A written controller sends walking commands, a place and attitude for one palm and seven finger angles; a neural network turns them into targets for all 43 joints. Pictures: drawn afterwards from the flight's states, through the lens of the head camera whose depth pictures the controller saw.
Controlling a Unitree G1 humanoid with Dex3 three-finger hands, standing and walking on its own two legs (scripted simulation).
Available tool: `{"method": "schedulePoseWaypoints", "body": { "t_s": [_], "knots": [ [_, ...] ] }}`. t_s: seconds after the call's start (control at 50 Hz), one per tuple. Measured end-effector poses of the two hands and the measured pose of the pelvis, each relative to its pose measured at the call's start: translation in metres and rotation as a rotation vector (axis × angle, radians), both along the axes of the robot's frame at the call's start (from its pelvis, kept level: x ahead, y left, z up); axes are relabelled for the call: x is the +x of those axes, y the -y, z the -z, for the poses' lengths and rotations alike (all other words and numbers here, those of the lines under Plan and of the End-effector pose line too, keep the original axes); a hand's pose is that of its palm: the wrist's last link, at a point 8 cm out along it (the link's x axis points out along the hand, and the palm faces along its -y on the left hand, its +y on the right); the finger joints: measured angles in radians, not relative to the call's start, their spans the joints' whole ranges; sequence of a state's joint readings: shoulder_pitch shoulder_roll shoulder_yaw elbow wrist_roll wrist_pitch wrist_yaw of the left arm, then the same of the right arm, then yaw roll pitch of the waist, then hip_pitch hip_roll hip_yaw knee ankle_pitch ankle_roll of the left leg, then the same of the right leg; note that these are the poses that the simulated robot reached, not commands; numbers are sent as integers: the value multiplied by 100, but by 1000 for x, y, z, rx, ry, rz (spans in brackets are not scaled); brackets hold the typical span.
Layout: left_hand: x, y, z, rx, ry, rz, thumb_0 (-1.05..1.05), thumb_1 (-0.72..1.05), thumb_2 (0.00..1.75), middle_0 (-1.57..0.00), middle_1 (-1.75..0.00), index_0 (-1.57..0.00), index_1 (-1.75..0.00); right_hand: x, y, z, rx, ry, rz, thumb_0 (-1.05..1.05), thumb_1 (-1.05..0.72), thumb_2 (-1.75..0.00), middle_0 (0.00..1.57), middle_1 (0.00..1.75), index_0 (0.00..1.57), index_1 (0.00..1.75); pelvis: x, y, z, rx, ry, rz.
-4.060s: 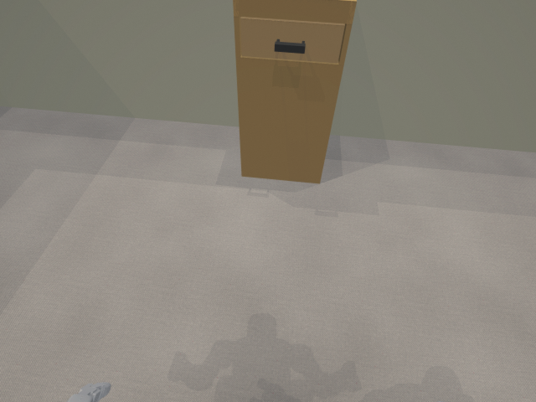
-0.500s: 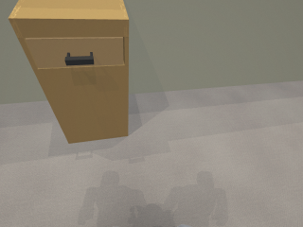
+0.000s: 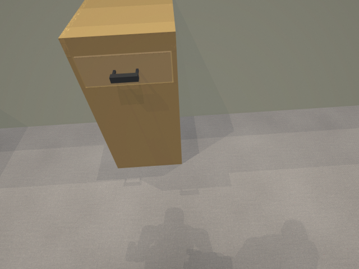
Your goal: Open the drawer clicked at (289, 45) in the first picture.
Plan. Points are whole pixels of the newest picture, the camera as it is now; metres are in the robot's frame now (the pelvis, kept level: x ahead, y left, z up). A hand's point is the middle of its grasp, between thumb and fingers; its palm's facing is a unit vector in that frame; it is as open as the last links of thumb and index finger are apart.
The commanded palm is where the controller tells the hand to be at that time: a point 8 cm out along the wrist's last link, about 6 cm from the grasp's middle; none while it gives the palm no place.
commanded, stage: take the last steps up to it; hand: left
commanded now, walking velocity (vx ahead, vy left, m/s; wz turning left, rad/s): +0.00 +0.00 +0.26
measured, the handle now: (125, 74) +0.82 +0.26 -0.02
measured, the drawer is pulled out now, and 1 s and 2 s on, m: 0.00 0.00 0.00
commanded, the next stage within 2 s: come to a stop and stand still in 1.20 s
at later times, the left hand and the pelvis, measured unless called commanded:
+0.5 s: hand out of the picture -0.11 +0.17 -0.17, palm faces +0.26 -0.96 -0.15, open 7.4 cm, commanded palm none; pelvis +0.01 +0.03 +0.01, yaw +7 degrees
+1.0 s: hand (118, 222) +0.27 +0.20 -0.16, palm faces +0.04 -0.98 -0.21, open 7.4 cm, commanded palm none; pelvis +0.17 +0.01 -0.01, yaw +5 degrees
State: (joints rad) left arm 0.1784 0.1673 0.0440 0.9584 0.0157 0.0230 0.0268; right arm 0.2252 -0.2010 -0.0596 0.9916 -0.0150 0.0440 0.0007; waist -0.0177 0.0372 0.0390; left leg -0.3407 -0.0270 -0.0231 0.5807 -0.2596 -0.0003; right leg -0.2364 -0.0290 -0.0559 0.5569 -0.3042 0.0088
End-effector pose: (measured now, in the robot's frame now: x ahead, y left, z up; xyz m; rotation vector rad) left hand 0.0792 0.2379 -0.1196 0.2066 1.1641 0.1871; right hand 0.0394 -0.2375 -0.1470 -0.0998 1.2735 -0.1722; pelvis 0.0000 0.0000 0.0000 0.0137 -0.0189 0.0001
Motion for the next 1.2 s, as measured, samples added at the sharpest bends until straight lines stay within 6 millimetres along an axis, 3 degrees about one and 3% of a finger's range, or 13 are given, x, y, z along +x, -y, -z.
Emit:
{"method": "schedulePoseWaypoints", "body": {
  "t_s": [0.08, 0.28, 0.36, 0.46, 0.54, 0.62, 0.78, 0.88, 0.96, 1.02, 1.06, 1.14, 1.2],
  "knots": [
    [-23, 20, -8, -12, 3, -39, 1, 91, 90, -20, -30, -20, -30, -2, 17, -2, 4, -23, -29, 1, -90, -89, 20, 30, 20, 30, -6, 12, -7, 12, 11, -44],
    [-94, 26, -6, -34, -76, -163, 0, 92, 90, -20, -30, -20, -30, 1, 29, -13, -24, -75, -129, 1, -91, -90, 19, 30, 20, 30, -6, 19, -14, 5, 9, -115],
    [-136, 28, 1, -76, -177, -218, 0, 91, 90, -20, -30, -20, -30, 21, 14, -20, -32, -62, -178, 1, -91, -90, 19, 30, 20, 30, -1, 9, -16, -1, 3, -126],
    [-186, 23, 13, -142, -332, -289, 1, 91, 90, -20, -30, -20, -30, 60, -22, -27, -44, 11, -234, 1, -91, -90, 19, 30, 20, 30, 9, -14, -12, -19, 0, -131],
    [-199, 10, 25, -184, -438, -288, 1, 91, 90, -20, -30, -20, -30, 78, -54, -27, -50, 84, -226, 1, -91, -90, 19, 30, 20, 30, 20, -35, -4, -27, 12, -113],
    [-162, -11, 22, -182, -418, -237, 1, 91, 90, -20, -30, -20, -30, 72, -58, -35, -80, 86, -161, -1, -95, -89, 20, 30, 21, 30, 36, -47, -11, -32, 19, -109],
    [-22, -43, 18, -124, -176, -166, 1, 91, 90, -20, -30, -20, -30, 21, -64, -27, -48, -142, -91, 0, -93, -89, 20, 30, 20, 30, 78, -49, -15, -10, 19, -108],
    [73, -40, 13, -91, -75, -87, 1, 91, 90, -20, -30, -20, -30, 0, -67, -19, 5, -275, -20, 0, -91, -89, 20, 30, 20, 30, 113, -39, -9, 5, 14, -95],
    [151, -24, 11, -65, -11, -16, 1, 91, 90, -20, -30, -20, -30, 1, -61, -9, 47, -367, 30, 0, -91, -89, 20, 30, 20, 30, 150, -23, 2, 10, 7, -82],
    [197, -8, 17, -41, 56, 7, 1, 91, 90, -20, -30, -20, -30, 18, -48, 5, 73, -419, 43, 1, -91, -89, 20, 30, 20, 30, 179, -6, 15, 9, 8, -80],
    [210, 1, 16, -42, 76, -5, 0, 91, 90, -20, -30, -20, -30, 43, -36, 9, 72, -408, 33, 1, -90, -89, 20, 30, 20, 30, 191, 2, 16, 3, 21, -87],
    [207, 18, 11, -59, 27, -54, 0, 91, 90, -20, -30, -20, -30, 121, -12, 7, 35, -280, -10, 1, -91, -89, 20, 30, 20, 30, 215, 10, 4, -7, 29, -94],
    [204, 14, 4, -31, 3, -101, -2, 95, 90, -20, -30, -20, -30, 185, 0, 1, 10, -159, -53, 1, -91, -89, 20, 30, 20, 30, 232, 13, -4, -17, 19, -103]
  ]
}}
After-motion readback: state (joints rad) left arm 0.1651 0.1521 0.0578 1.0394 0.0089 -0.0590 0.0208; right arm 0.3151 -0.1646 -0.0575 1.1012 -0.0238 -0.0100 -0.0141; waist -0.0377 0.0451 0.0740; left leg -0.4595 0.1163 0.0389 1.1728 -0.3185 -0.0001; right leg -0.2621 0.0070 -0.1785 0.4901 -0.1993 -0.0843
